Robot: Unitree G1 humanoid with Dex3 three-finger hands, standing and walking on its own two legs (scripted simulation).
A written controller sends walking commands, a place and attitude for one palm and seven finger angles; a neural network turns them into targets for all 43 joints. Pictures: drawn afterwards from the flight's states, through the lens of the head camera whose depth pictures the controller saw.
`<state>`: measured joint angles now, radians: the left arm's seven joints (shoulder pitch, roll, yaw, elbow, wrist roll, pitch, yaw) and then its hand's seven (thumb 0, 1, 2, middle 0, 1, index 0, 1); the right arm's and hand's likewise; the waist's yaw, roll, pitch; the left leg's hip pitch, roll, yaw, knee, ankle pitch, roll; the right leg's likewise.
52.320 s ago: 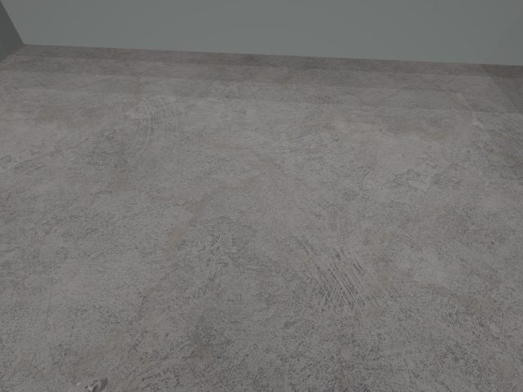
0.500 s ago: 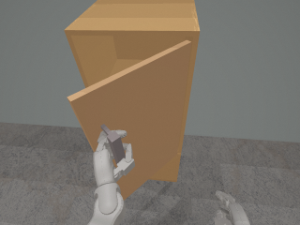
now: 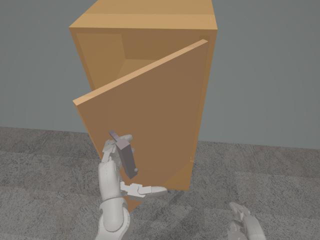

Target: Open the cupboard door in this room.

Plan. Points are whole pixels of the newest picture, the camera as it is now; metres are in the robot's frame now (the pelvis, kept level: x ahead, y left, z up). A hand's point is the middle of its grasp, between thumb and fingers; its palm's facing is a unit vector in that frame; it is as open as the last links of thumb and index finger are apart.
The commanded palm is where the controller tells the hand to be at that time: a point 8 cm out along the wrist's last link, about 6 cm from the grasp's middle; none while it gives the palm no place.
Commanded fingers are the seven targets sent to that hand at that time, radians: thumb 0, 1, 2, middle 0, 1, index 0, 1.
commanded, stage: open thumb and fingers to let go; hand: left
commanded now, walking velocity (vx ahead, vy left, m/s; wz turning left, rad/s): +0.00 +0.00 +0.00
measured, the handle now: (122, 154) +0.30 +0.11 +0.08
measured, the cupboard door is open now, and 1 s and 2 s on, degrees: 47 49 49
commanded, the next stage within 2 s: slide the hand sideways off the handle in 0.16 s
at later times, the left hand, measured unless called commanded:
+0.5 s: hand (131, 188) +0.22 +0.08 +0.08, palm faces -0.17 -0.98 +0.03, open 16.2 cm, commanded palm +0.20 +0.12 +0.08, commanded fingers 0.00 -0.50 0.30 -0.15 -0.30 -0.15 -0.30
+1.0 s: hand (113, 203) +0.19 +0.11 +0.08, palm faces -0.11 -0.99 +0.01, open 16.3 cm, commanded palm +0.16 +0.17 +0.08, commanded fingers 0.00 -0.50 0.30 -0.15 -0.30 -0.15 -0.30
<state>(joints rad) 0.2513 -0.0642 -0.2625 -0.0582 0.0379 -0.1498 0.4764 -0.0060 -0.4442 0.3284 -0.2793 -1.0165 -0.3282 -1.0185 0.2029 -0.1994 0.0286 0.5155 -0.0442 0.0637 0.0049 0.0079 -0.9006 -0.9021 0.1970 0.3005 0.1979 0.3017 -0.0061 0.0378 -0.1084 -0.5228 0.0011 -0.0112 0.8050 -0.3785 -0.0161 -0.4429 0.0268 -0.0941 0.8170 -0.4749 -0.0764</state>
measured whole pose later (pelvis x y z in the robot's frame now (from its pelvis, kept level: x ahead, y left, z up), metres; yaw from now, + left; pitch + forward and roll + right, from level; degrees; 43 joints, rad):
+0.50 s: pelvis -0.01 +0.02 +0.00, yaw -1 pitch +5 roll +0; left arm 0.32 0.08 -0.25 -0.13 -0.10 -0.22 0.02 -0.01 -0.50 0.30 -0.20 -0.37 -0.15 -0.36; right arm 0.25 -0.23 0.04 0.44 0.01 0.01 0.01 0.01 -0.90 -0.90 0.20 0.30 0.20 0.30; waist -0.01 0.06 -0.09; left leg -0.55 -0.01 0.01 0.85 -0.39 0.02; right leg -0.47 0.01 -0.07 0.85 -0.47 -0.05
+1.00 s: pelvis -0.01 +0.03 -0.01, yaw -2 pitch +7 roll +0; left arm 0.54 0.11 -0.20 -0.33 -0.09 -0.23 0.01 -0.01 -0.50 0.30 -0.16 -0.30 -0.16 -0.31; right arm 0.28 -0.22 0.04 0.38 0.01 -0.04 0.02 0.01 -0.90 -0.90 0.20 0.30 0.20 0.30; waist -0.01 0.05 -0.11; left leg -0.62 0.00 0.02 0.93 -0.43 0.03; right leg -0.54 0.02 -0.06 0.92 -0.50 -0.04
